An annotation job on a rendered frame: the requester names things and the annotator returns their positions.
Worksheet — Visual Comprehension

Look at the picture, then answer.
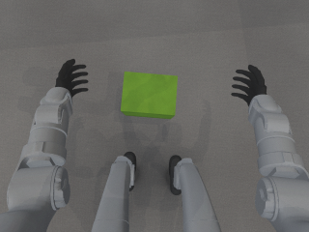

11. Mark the right robot thigh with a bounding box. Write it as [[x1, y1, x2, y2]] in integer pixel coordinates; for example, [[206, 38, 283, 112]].
[[174, 162, 222, 232]]

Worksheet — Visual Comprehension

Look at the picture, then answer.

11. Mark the right robot hand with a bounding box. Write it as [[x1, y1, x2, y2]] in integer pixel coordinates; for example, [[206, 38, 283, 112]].
[[231, 65, 267, 106]]

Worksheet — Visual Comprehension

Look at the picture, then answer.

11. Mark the robot right upper arm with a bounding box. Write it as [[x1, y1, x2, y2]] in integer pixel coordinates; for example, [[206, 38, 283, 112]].
[[255, 175, 309, 232]]

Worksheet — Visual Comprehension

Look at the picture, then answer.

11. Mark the left robot forearm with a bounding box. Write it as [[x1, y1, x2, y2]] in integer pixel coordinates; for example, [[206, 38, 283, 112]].
[[7, 87, 73, 209]]

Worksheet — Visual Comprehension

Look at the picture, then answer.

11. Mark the robot left upper arm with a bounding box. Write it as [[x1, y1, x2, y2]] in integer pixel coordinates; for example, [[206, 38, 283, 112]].
[[0, 165, 70, 232]]

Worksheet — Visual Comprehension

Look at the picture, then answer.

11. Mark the right robot forearm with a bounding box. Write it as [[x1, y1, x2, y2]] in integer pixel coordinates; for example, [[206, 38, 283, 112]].
[[248, 94, 309, 182]]

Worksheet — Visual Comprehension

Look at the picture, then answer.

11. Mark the left robot hand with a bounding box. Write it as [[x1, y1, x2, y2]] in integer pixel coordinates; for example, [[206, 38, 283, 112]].
[[55, 59, 89, 97]]

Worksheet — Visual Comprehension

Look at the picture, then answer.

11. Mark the carton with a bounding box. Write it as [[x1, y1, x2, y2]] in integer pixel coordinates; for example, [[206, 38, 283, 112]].
[[121, 72, 178, 119]]

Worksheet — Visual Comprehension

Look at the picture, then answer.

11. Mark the robot left shin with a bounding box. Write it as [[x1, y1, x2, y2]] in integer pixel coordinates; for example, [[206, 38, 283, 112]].
[[110, 156, 131, 169]]

